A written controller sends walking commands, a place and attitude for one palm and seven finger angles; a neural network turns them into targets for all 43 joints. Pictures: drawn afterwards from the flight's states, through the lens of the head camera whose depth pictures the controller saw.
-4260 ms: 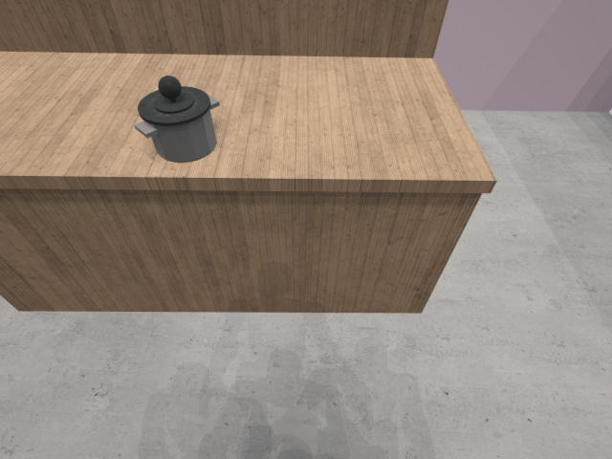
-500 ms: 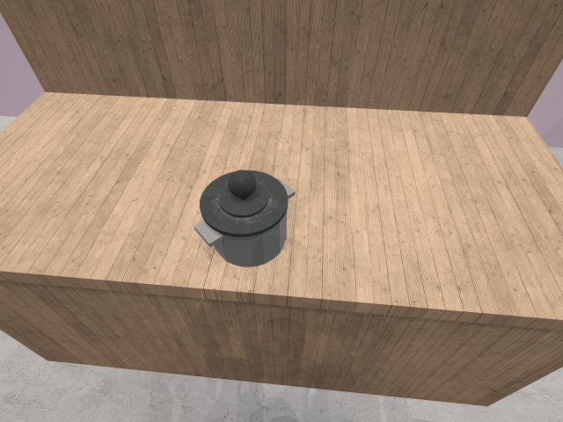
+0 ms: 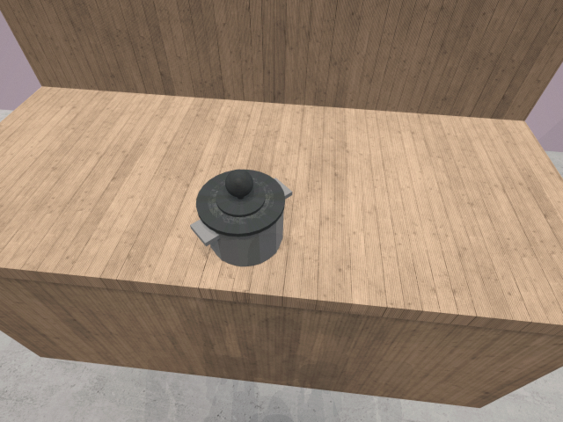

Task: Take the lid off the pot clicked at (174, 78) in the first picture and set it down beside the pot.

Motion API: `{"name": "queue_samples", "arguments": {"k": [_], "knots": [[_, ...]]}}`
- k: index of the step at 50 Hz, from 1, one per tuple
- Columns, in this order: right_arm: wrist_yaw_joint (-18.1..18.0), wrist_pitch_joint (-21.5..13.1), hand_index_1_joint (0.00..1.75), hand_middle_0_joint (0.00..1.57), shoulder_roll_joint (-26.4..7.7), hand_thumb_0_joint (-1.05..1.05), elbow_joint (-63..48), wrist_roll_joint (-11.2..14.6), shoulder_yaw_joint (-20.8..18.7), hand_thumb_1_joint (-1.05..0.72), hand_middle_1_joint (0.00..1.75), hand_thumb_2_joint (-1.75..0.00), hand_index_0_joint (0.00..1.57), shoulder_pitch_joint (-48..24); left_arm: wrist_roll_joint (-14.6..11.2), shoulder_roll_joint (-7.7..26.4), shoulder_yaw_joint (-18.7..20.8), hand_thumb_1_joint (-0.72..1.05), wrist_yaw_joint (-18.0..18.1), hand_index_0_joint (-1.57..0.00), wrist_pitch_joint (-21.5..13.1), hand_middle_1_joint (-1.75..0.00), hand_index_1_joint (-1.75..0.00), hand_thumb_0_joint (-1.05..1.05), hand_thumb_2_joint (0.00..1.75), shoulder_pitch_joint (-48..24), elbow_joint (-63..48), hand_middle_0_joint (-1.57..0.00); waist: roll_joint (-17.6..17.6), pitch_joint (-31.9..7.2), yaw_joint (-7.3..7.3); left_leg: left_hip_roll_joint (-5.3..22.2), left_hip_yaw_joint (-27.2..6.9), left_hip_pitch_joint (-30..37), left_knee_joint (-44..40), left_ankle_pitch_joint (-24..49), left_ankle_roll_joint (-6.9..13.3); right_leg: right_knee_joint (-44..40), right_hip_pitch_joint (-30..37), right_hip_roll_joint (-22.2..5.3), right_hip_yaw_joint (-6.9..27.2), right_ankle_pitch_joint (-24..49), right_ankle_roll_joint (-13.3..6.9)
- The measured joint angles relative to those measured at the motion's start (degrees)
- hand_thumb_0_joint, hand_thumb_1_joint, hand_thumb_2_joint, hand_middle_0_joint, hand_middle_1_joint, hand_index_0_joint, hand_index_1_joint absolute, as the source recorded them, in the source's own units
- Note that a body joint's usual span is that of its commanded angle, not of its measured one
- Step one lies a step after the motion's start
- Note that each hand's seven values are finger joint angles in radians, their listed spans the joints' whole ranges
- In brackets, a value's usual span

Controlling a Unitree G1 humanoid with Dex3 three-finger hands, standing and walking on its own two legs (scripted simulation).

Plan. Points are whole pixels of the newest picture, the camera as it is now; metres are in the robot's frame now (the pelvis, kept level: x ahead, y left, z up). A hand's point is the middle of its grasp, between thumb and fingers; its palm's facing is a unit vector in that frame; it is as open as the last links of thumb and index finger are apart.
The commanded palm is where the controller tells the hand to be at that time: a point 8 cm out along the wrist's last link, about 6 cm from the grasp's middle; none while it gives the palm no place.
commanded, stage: lift the closed hand beside the body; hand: left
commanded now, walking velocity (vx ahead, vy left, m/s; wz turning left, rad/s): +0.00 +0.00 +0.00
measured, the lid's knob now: (239, 183) +0.48 +0.11 +0.07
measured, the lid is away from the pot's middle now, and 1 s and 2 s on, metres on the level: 0.00 0.00 0.00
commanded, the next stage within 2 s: raise the hand higher, near the body in 0.70 s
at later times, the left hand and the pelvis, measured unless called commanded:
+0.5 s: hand out of the picture +0.11 +0.18 -0.06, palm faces +0.21 -0.96 -0.19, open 4.3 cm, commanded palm +0.06 +0.24 -0.04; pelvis -0.02 +0.00 -0.01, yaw +3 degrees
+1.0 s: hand out of the picture +0.10 +0.24 -0.02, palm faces +0.28 -0.88 -0.38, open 3.1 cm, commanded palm +0.06 +0.28 +0.01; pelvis -0.01 +0.00 -0.01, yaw +4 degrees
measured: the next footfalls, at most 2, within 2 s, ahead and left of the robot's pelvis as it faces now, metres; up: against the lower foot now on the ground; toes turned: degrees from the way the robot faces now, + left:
none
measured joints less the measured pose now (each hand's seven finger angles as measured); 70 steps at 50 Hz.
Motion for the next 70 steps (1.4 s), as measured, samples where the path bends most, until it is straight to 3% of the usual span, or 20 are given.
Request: {"name": "queue_samples", "arguments": {"k": [5, 6, 10, 13, 15, 19, 24, 32, 38, 52, 70], "knots": [[0.16, 0.09, 0.29, 0.2, 0.11, 0.01, -0.4, 0.08, 0.01, -0.91, 0.3, -0.9, 0.2, 0.03, 0.24, -0.15, -0.01, 0.91, 0.39, -0.2, -0.39, -0.3, -0.3, 0.0, 0.9, -0.04, 0.19, -0.2, 0.2, -0.13, -0.09, 0.29, -0.23, -0.94, 1.25, -0.38, -0.05, 0.06, -0.28, 0.21, -0.27, 0.07, 0.08], [0.46, -0.48, 0.29, 0.2, -0.06, 0.01, -2.87, 1.11, 0.36, -0.91, 0.3, -0.9, 0.2, 0.84, -0.66, 0.72, -1.27, 0.93, 1.29, -0.21, 2.25, -0.3, -0.3, 0.02, 0.9, 1.79, -5.87, -0.21, 0.11, 0.27, 0.17, 0.34, -0.22, -1.47, 2.18, -0.77, -0.06, 0.77, -0.77, 0.21, -0.27, -0.07, 0.12], [-0.87, -8.9, 0.29, 0.2, -3.98, 0.04, -10.13, 3.98, 0.49, -0.94, 0.3, -0.9, 0.2, 4.11, -2.73, 5.18, -3.74, 0.98, 5.34, -0.25, 4.51, -0.34, -0.34, 0.07, 0.9, 9.13, -33.42, -0.25, 1.55, -0.25, 0.27, -0.84, -1.9, -2.25, 3.85, -1.26, 0.36, 2.79, -0.91, -1.1, -1.91, -1.49, 0.42], [-0.12, -11.29, 0.29, 0.2, -7.72, 0.04, -13.9, 2.88, -0.57, -0.94, 0.3, -0.9, 0.2, 0.74, -1.2, 4.53, -3.35, 0.97, 5.5, -0.31, 1.69, -0.41, -0.41, 0.06, 0.9, 6.02, -37.99, -0.31, 2.93, -0.99, -0.78, -1.76, -2.76, -3.27, 4.82, -1.03, 0.95, 3.87, -1.62, -2.11, -2.78, -1.73, 0.92], [0.69, -10.83, 0.29, 0.2, -8.84, 0.03, -17.0, 2.09, -1.74, -0.93, 0.3, -0.9, 0.2, -2.57, -0.61, 3.21, -1.47, 0.96, 4.46, -0.37, 0.71, -0.48, -0.48, 0.04, 0.9, 4.09, -39.17, -0.37, 2.66, -1.79, -0.86, -1.93, -2.33, -4.14, 5.23, -0.86, 1.0, 5.01, -2.99, -2.31, -2.35, -1.8, 0.95], [1.25, -9.66, 0.29, 0.2, -8.65, 0.03, -24.96, 1.71, -3.03, -0.92, 0.3, -0.9, 0.2, -7.72, -0.66, 1.86, 0.78, 0.94, 2.27, -0.51, -1.57, -0.63, -0.63, 0.02, 0.9, 7.04, -48.23, -0.51, 0.98, -2.79, -0.52, -1.57, -1.71, -4.41, 5.69, -0.87, 0.63, 6.04, -3.76, -1.96, -1.75, -1.9, 0.61], [0.45, -8.09, 0.29, 0.2, -7.86, 0.02, -34.01, 2.05, -2.92, -0.91, 0.3, -0.9, 0.19, -11.54, -1.08, 2.64, 2.27, 0.91, 0.95, -0.71, -3.45, -0.85, -0.85, 0.01, 0.9, 9.77, -53.48, -0.71, -0.48, -2.1, 1.08, -0.87, -2.6, -6.17, 7.85, -1.43, 0.12, 6.89, -4.66, -1.36, -2.71, -2.04, 0.01], [-0.97, -6.58, 0.29, 0.2, -5.91, 0.01, -37.44, 1.47, -0.41, -0.91, 0.3, -0.9, 0.2, -11.29, -1.31, 5.11, 4.32, 0.9, 1.6, -1.05, -2.49, -1.22, -1.23, 0.01, 0.9, 12.47, -57.65, -1.05, 0.15, -1.51, 3.21, -0.56, -4.41, -8.28, 9.57, -1.84, -0.18, 6.85, -5.38, -1.11, -4.55, -2.14, -0.34], [-1.47, -5.34, 0.3, 0.2, -3.99, 0.01, -34.06, 1.2, 1.16, -0.9, 0.3, -0.9, 0.2, -8.37, -1.22, 5.98, 6.23, 0.9, 1.99, -1.21, -1.38, -1.4, -1.4, 0.01, 0.9, 13.55, -59.34, -1.21, 1.32, -0.93, 3.22, -0.65, -4.51, -8.0, 9.62, -2.2, -0.08, 6.73, -4.99, -1.18, -4.64, -2.42, -0.21], [-2.0, -6.41, 0.3, 0.2, -5.39, 0.02, -29.09, 1.53, -1.14, -0.9, 0.3, -0.9, 0.2, -5.46, -0.86, 7.51, 8.24, 0.9, 2.56, -1.29, -2.19, -1.49, -1.49, 0.01, 0.9, 17.17, -67.39, -1.29, 2.34, -0.33, 1.83, -1.19, -3.21, -5.85, 7.9, -2.38, 0.67, 5.97, -3.67, -1.66, -3.28, -2.67, 0.62], [-0.89, -6.92, 0.29, 0.2, -4.51, 0.02, -32.71, 1.1, -0.51, -0.9, 0.3, -0.9, 0.2, -9.28, -1.11, 9.03, 10.34, 0.9, 2.39, -1.3, -4.38, -1.5, -1.5, 0.01, 0.9, 17.8, -79.47, -1.3, 2.38, -0.16, 3.81, -1.2, -3.33, -1.77, 4.78, -1.63, 0.92, 1.91, 0.88, -1.5, -3.35, -1.42, 0.98]]}}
